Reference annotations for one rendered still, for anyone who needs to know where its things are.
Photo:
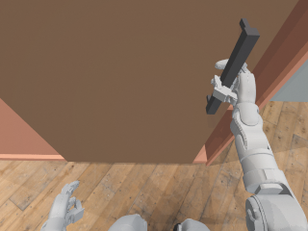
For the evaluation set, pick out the robot right hand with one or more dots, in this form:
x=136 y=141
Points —
x=244 y=86

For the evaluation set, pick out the robot left thigh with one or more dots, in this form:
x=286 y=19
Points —
x=129 y=223

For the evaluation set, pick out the right robot upper arm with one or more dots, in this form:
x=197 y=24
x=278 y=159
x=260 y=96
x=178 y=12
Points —
x=273 y=212

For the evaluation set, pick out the handle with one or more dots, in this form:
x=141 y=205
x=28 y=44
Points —
x=241 y=51

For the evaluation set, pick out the robot left hand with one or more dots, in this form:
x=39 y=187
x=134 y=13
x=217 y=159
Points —
x=62 y=203

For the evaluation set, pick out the wardrobe door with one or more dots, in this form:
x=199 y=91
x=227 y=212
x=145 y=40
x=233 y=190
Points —
x=125 y=81
x=17 y=137

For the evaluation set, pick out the left robot forearm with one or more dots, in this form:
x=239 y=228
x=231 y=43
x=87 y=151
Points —
x=54 y=224

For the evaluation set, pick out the robot right thigh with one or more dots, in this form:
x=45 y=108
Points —
x=192 y=225

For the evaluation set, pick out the robot thigh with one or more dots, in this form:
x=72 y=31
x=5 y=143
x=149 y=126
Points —
x=192 y=225
x=129 y=223

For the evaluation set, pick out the right robot forearm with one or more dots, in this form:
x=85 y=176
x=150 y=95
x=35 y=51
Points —
x=261 y=173

